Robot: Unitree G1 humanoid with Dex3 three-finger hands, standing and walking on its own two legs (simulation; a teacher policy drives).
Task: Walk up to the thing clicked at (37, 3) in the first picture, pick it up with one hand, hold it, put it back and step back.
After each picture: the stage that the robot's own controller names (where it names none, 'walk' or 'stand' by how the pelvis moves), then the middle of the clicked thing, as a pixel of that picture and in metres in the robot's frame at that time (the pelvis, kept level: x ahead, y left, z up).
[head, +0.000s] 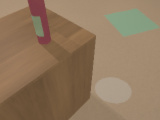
stand; (40, 20) +0.71 +0.20 +0.06
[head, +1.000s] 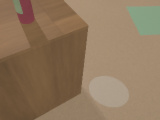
walk; out of the picture +0.69 +0.26 +0.14
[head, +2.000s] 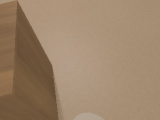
walk; out of the picture +0.49 +0.50 +0.10
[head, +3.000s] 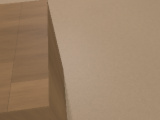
walk; out of the picture +0.44 +0.35 +0.10
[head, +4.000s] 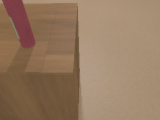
stand; (20, 22) +0.62 +0.30 +0.09
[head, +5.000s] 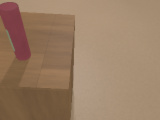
walk; (17, 34) +0.58 +0.28 +0.06
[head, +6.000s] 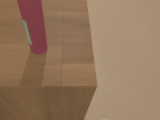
stand; (34, 25) +0.53 +0.17 +0.08
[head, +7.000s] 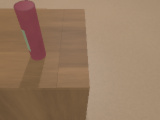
stand; (32, 34) +0.56 +0.20 +0.07
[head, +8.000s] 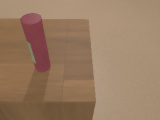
stand; (37, 46) +0.51 +0.18 +0.06
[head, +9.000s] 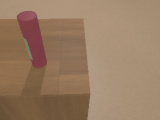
stand; (34, 42) +0.55 +0.19 +0.06
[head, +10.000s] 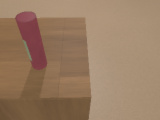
stand; (33, 43) +0.53 +0.20 +0.06
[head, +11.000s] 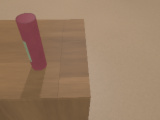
stand; (33, 44) +0.53 +0.21 +0.06
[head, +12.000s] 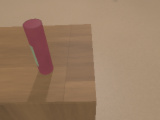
rise first; (40, 49) +0.52 +0.21 +0.07
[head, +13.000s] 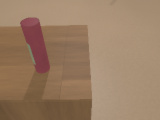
go down; (37, 48) +0.54 +0.21 +0.07
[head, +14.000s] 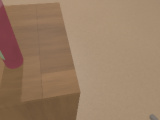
go down; (4, 38) +0.50 +0.22 +0.09
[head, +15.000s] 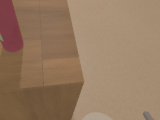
close in; (3, 17) +0.52 +0.21 +0.13
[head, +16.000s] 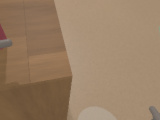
close; out of the picture +0.53 +0.23 +0.14
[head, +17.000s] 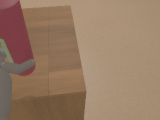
lift; (15, 41) +0.40 +0.17 +0.19
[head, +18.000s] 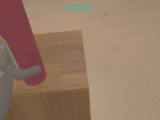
lift; (21, 44) +0.31 +0.16 +0.28
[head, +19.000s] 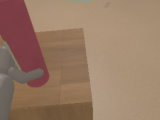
hold; (24, 46) +0.32 +0.15 +0.27
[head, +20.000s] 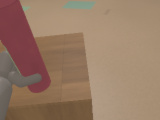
hold; (24, 52) +0.31 +0.15 +0.27
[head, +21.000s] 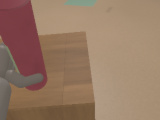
hold; (25, 50) +0.29 +0.13 +0.28
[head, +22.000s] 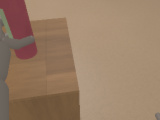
crouch; (15, 18) +0.45 +0.16 +0.25
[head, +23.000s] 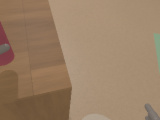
lower; out of the picture +0.49 +0.21 +0.14
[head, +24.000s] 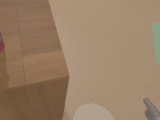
lower; out of the picture +0.52 +0.21 +0.14
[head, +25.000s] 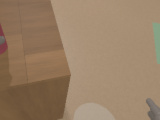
lower; out of the picture +0.51 +0.21 +0.14
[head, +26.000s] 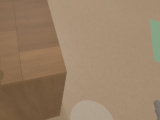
lower; out of the picture +0.52 +0.22 +0.14
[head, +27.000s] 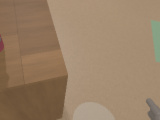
rest; out of the picture +0.52 +0.21 +0.14
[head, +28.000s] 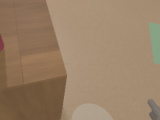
withdraw; out of the picture +0.52 +0.21 +0.14
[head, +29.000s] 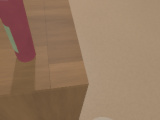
sink last; (18, 30) +0.50 +0.19 +0.12
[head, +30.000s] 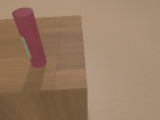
sink last; (32, 40) +0.53 +0.23 +0.10
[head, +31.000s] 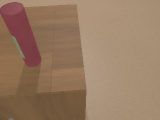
stand; (24, 39) +0.50 +0.22 +0.09
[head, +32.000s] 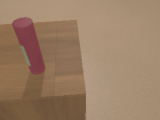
stand; (31, 48) +0.52 +0.21 +0.06
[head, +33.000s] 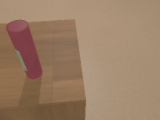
stand; (27, 53) +0.49 +0.21 +0.06
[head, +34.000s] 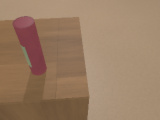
stand; (32, 49) +0.50 +0.20 +0.06
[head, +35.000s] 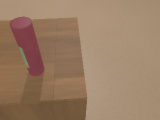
stand; (29, 50) +0.49 +0.21 +0.06
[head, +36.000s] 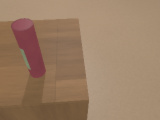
stand; (31, 51) +0.49 +0.20 +0.06
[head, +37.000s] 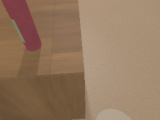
walk; (24, 23) +0.55 +0.23 +0.08
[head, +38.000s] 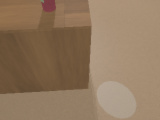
walk; out of the picture +0.82 +0.17 +0.09
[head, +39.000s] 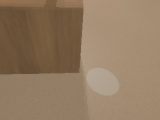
stand; out of the picture +1.13 +0.20 +0.08
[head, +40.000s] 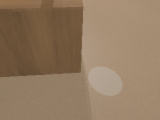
walk; out of the picture +1.06 +0.18 +0.07
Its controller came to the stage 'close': yes
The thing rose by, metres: 0.22
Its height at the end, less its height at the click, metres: +0.00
